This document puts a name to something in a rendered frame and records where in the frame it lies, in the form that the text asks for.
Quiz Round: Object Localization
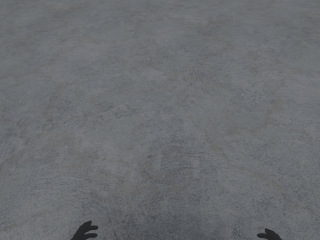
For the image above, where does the right robot hand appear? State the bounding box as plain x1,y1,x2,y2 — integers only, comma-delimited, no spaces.
257,228,282,240

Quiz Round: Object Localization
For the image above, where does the left robot hand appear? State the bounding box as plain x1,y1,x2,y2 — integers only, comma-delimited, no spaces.
71,220,99,240

